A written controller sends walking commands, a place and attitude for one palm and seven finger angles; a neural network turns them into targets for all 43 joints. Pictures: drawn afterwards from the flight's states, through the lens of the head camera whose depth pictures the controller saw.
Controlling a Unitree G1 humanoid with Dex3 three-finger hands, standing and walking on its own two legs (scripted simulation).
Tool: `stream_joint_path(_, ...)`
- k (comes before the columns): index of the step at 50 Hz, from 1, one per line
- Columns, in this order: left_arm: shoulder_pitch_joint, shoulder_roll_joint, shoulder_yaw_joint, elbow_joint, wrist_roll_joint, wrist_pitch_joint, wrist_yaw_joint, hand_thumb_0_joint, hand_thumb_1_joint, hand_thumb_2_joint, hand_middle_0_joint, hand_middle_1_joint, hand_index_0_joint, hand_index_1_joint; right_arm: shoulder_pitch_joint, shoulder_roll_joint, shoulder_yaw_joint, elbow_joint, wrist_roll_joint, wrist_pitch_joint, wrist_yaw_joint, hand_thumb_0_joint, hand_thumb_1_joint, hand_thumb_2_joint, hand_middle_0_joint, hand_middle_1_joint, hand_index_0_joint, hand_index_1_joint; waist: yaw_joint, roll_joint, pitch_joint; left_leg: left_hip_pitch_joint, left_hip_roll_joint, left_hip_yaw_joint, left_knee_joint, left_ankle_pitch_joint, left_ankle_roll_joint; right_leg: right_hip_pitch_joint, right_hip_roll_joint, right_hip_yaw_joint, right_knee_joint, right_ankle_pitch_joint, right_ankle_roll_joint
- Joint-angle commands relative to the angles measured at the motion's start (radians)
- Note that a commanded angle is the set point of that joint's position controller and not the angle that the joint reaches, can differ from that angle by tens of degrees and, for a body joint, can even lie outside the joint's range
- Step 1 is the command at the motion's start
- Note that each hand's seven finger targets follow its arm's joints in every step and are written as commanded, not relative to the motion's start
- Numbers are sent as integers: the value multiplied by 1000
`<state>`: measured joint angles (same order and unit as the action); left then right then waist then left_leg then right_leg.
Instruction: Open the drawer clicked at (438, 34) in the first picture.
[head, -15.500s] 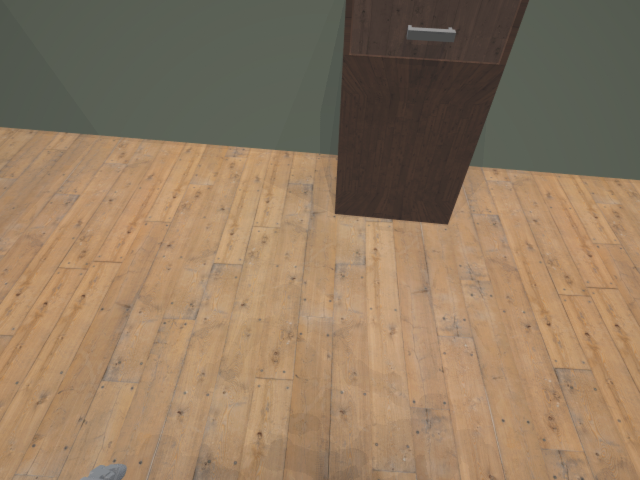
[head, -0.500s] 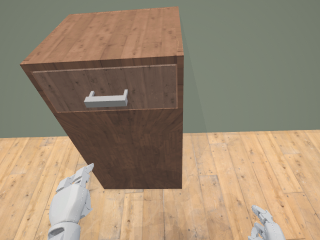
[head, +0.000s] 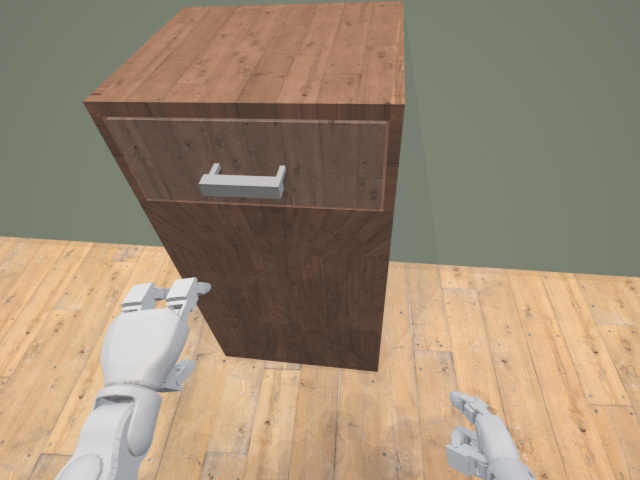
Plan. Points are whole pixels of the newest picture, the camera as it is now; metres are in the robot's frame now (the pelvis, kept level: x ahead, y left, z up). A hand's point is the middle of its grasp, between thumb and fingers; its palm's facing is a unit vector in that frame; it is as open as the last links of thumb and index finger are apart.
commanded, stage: raise the hand with hooked fingers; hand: left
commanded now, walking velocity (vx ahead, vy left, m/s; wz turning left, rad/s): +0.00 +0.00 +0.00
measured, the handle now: (245, 177) +0.55 +0.22 +0.06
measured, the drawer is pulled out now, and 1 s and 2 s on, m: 0.00 0.00 0.00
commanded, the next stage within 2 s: move the hooked fingers above the handle in 1.14 s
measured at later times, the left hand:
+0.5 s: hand (140, 267) +0.30 +0.26 +0.13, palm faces +0.12 -0.07 -0.99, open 13.3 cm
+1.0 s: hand (122, 241) +0.31 +0.27 +0.17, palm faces +0.05 -0.06 -1.00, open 13.8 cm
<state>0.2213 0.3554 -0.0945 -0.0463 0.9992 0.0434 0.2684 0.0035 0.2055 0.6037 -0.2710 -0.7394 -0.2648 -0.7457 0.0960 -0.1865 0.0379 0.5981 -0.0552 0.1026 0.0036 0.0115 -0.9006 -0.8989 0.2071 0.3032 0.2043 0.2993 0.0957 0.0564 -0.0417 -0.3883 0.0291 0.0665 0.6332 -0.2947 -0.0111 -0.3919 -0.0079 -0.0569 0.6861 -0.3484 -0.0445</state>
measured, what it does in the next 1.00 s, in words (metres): stands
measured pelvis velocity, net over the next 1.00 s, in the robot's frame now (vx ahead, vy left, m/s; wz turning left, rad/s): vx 0.00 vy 0.03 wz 0.02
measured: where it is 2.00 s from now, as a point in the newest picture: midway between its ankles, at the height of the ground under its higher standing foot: outside the picture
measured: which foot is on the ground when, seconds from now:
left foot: down 0.00-1.00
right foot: down 0.00-1.00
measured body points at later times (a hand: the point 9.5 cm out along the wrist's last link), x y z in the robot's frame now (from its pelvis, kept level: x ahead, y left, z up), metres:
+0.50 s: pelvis +0.02 +0.03 +0.02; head +0.02 -0.01 +0.47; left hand +0.29 +0.26 +0.18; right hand +0.24 -0.18 -0.08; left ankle +0.02 +0.13 -0.72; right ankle +0.01 -0.09 -0.72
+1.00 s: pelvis +0.00 +0.03 +0.02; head +0.02 -0.01 +0.47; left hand +0.30 +0.27 +0.22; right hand +0.20 -0.19 -0.09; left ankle +0.02 +0.13 -0.72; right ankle +0.01 -0.09 -0.72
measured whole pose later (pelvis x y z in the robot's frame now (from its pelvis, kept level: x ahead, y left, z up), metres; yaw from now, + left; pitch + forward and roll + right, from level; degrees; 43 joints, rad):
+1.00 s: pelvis +0.00 +0.03 +0.02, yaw +1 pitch -1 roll +0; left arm -0.15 0.57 0.00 -0.08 0.82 -0.01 -0.14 0.00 -0.49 0.30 -0.32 -1.20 -0.31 -1.20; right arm 0.12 -0.29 0.01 0.63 0.01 0.14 0.01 0.01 -0.90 -0.90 0.20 0.30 0.20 0.30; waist 0.09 0.10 0.03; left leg -0.19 -0.01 0.06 0.37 -0.18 0.03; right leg -0.17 -0.03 -0.07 0.41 -0.22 0.00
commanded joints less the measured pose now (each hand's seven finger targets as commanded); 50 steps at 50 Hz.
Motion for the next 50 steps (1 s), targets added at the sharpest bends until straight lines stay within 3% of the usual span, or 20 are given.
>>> stream_joint_path(1, -112, 210, 148, -220, 2, -12, -1, 0, -10, 510, -265, -885, -265, -885, -151, -124, -54, -164, 8, -44, -14, 0, -900, -900, 200, 300, 200, 300, 20, -88, -157, 75, -65, -31, -121, 155, 41, 169, -5, 116, -189, 216, 13)
stream_joint_path(5, -169, 211, 167, -270, -11, -29, 6, 0, -103, 470, -272, -945, -272, -945, -149, -129, -68, -153, 15, -50, -14, 0, -900, -900, 200, 300, 200, 300, 14, -46, -191, 138, -60, -37, -138, 211, 42, 183, 2, 88, -192, 255, 8)
stream_joint_path(9, -245, 211, 143, -271, -27, -27, -6, 0, -197, 430, -278, -1005, -278, -1005, -137, -139, -79, -134, 26, -52, -17, 0, -900, -900, 200, 300, 200, 300, 1, -35, -187, 183, -56, -37, -158, 240, 42, 176, 1, 65, -204, 267, 10)
stream_joint_path(16, -352, 250, 134, -262, -44, 25, -91, 0, -360, 360, -290, -1110, -290, -1110, -149, -152, -74, -123, 45, -32, -14, 0, -900, -900, 200, 300, 200, 300, 0, -30, -178, 236, -48, -43, -206, 311, 36, 225, 4, 41, -228, 305, 12)
stream_joint_path(22, -473, 332, 178, -244, -75, 43, -179, 0, -500, 300, -300, -1200, -300, -1200, -160, -158, -61, -119, 56, -5, -19, 0, -900, -900, 200, 300, 200, 300, 0, -19, -172, 267, -46, -46, -248, 361, 35, 290, 9, 36, -262, 349, 12)
stream_joint_path(27, -562, 364, 190, -229, -104, 36, -249, 0, -500, 300, -300, -1200, -300, -1200, -157, -163, -54, -118, 60, 6, -15, 0, -900, -900, 200, 300, 200, 300, -6, -25, -175, 287, -46, -50, -264, 399, 35, 316, 11, 29, -283, 378, 15)
stream_joint_path(30, -617, 395, 208, -218, -120, 32, -286, 0, -500, 300, -300, -1200, -300, -1200, -167, -169, -51, -121, 66, 7, -13, 0, -900, -900, 200, 300, 200, 300, -7, 2, -186, 297, -47, -53, -268, 395, 34, 326, 15, 33, -296, 375, 14)
stream_joint_path(37, -760, 457, 235, -179, -158, 4, -353, 0, -500, 300, -300, -1200, -300, -1200, -148, -182, -51, -111, 69, 2, -11, 0, -900, -900, 200, 300, 200, 300, -14, -18, -201, 298, -50, -57, -280, 393, 35, 340, 7, 22, -312, 372, 17)
stream_joint_path(41, -645, 402, 205, -117, -179, -3, -397, 0, -500, 300, -300, -1200, -300, -1200, -141, -187, -53, -121, 74, 5, -1, 0, -900, -900, 200, 300, 200, 300, -6, -56, -166, 270, -50, -48, -288, 361, 37, 335, 3, 18, -317, 354, 20)
stream_joint_path(45, -668, 454, 256, -229, -177, -48, -385, 0, -500, 300, -300, -1200, -300, -1200, -145, -193, -59, -139, 70, -6, 7, 0, -900, -900, 200, 300, 200, 300, 5, -18, -208, 281, -51, -56, -283, 356, 41, 338, 12, 28, -314, 339, 18)
stream_joint_path(47, -667, 455, 265, -217, -177, -68, -363, 0, -500, 300, -300, -1200, -300, -1200, -127, -189, -61, -129, 67, -9, 4, 0, -900, -900, 200, 300, 200, 300, 4, -24, -197, 269, -50, -57, -290, 346, 39, 328, 6, 19, -312, 314, 18)
stream_joint_path(50, -689, 504, 328, -245, -184, -89, -318, 0, -500, 300, -300, -1200, -300, -1200, -126, -191, -67, -123, 68, -22, 3, 0, -900, -900, 200, 300, 200, 300, 14, -5, -225, 277, -51, -61, -282, 349, 38, 332, 10, 28, -314, 315, 17)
